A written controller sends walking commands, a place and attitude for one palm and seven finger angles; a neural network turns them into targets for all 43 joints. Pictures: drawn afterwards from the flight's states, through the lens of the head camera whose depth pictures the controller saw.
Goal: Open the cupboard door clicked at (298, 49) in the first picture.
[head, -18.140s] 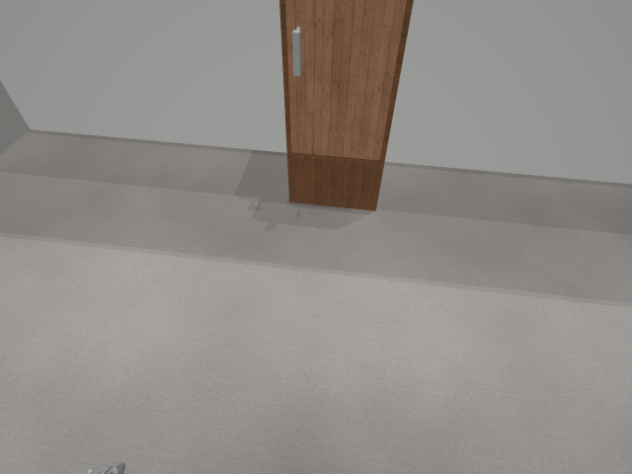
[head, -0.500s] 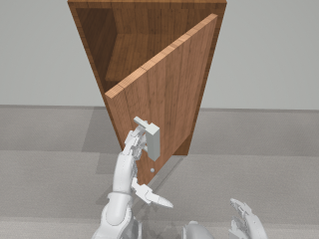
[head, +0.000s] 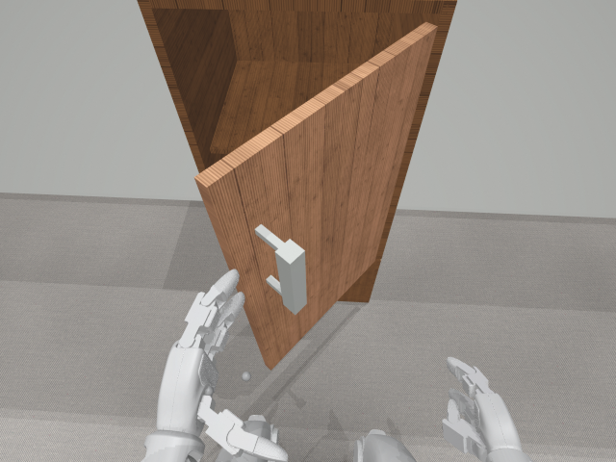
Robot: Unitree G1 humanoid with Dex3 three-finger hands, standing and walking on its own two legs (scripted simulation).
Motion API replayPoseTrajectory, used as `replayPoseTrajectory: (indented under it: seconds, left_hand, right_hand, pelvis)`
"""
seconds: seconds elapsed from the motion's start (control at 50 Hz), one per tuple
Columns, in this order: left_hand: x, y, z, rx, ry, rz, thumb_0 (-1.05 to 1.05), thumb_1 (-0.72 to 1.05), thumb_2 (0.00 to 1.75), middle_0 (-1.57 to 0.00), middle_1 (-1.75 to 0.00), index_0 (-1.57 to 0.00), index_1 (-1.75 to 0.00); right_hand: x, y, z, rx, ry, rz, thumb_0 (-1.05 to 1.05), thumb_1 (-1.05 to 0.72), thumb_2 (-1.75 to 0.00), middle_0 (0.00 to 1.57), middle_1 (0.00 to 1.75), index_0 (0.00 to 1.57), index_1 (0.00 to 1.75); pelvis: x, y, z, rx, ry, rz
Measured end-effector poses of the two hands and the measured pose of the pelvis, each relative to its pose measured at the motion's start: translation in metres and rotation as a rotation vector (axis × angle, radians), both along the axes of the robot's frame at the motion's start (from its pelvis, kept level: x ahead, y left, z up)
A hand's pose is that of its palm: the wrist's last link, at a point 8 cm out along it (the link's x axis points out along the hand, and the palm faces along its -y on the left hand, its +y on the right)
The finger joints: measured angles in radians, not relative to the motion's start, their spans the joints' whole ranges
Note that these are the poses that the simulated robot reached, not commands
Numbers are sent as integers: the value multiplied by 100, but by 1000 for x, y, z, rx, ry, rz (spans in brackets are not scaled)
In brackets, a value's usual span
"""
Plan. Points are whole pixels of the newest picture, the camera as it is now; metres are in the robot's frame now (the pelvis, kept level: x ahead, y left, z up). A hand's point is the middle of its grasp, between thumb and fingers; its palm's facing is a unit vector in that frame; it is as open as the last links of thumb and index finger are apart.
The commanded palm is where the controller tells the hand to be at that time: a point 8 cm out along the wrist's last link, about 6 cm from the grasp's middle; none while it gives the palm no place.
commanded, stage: slide the hand sideways off the handle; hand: left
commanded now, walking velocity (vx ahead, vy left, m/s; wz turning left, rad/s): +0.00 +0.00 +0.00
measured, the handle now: (280, 270) +0.34 +0.06 +0.06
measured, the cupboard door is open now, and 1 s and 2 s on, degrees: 51 51 51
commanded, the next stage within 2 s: draw the hand back to the body in 0.20 s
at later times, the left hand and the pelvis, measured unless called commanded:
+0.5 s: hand (198, 391) +0.19 +0.12 +0.09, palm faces -0.03 -1.00 -0.05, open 16.3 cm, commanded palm +0.16 +0.18 +0.09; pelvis -0.01 +0.00 +0.00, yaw +0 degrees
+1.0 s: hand (77, 374) +0.19 +0.20 +0.15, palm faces +0.16 -0.93 -0.32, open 14.9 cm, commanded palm +0.16 +0.25 +0.18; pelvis +0.01 +0.02 +0.06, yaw +0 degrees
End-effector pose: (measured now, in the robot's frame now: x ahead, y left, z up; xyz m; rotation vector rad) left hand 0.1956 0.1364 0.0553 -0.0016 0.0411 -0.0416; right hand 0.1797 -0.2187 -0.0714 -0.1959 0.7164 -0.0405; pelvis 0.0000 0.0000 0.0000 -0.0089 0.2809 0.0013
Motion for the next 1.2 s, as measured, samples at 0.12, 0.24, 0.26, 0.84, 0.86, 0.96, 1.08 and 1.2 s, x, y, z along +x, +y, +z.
replayPoseTrajectory:
  seconds: [0.12,0.24,0.26,0.84,0.86,0.96,1.08,1.2]
  left_hand:
    - [-9,11,1,8,6,13,-1,-50,30,-16,-30,-16,-31]
    - [-19,17,1,10,13,1,-1,-50,30,-15,-30,-15,-30]
    - [-20,18,1,9,11,0,-1,-50,30,-15,-30,-15,-30]
    - [-31,82,89,108,-48,38,-1,-45,32,-16,-30,-15,-30]
    - [-31,86,93,153,-33,57,-1,-44,32,-16,-30,-15,-30]
    - [-36,105,110,296,54,175,-1,-31,38,-16,-30,-16,-30]
    - [-34,125,130,359,65,274,-1,-13,46,-17,-30,-17,-30]
    - [-27,145,156,390,5,343,-1,8,54,-18,-30,-18,-30]
  right_hand:
    - [-2,-3,-4,0,0,-8,1,-90,-90,20,30,21,29]
    - [-6,-7,-6,-10,-3,-24,1,-90,-90,20,30,21,29]
    - [-7,-8,-6,-12,-5,-25,1,-90,-90,20,30,21,29]
    - [-9,2,54,-20,-106,-78,1,-90,-90,20,30,21,29]
    - [-8,4,57,-26,-104,-82,1,-90,-90,20,30,21,29]
    - [-2,13,69,-32,-99,-91,1,-90,-90,20,30,21,29]
    - [6,25,80,-33,-102,-56,1,-90,-90,20,30,21,29]
    - [14,34,89,-28,-104,-23,1,-90,-90,20,30,21,30]
  pelvis:
    - [0,-3,-3,0,6,2]
    - [-2,-4,-6,-3,6,4]
    - [-2,-3,-6,-4,6,5]
    - [5,11,39,-21,-135,4]
    - [6,12,42,-20,-143,1]
    - [12,17,59,-17,-191,-3]
    - [17,23,75,-11,-243,-2]
    - [23,26,86,-7,-288,-4]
